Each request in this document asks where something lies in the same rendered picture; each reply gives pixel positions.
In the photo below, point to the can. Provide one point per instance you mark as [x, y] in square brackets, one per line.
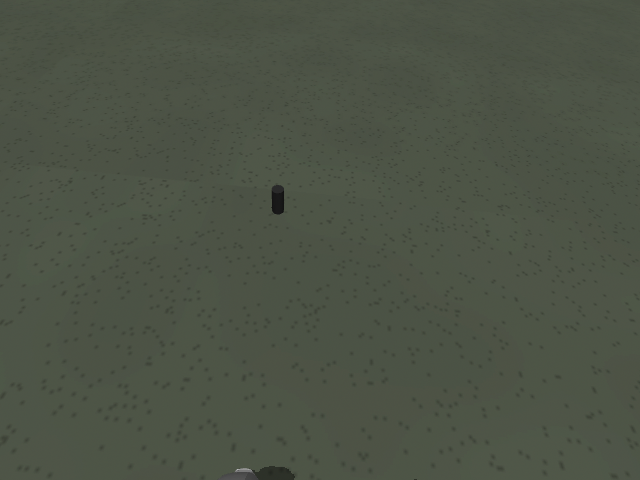
[277, 199]

